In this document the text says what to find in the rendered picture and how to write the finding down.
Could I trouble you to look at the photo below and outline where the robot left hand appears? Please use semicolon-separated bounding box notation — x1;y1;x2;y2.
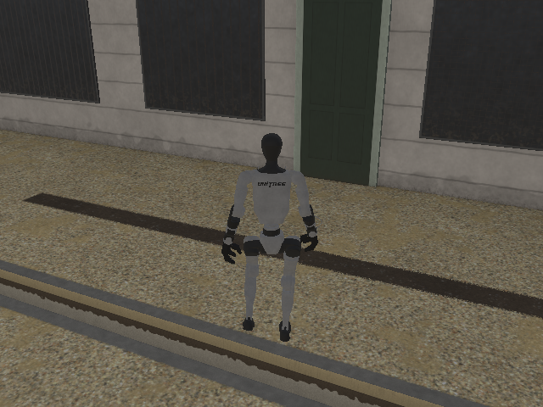
221;242;242;264

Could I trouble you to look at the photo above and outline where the robot right upper arm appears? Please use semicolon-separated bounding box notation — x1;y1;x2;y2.
289;170;312;217

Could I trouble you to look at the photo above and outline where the left robot shin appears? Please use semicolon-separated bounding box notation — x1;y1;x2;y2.
244;263;256;320

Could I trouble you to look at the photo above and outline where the right robot forearm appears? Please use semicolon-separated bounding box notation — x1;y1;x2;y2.
302;205;317;237

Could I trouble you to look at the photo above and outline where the robot right hand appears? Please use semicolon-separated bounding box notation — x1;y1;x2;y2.
300;234;318;252

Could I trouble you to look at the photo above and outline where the left robot forearm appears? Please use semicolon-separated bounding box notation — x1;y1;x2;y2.
223;205;240;245

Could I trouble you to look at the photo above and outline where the robot left upper arm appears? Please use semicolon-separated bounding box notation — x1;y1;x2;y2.
232;170;254;218

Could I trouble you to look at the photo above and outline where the left robot thigh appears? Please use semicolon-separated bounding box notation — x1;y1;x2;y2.
244;236;260;277

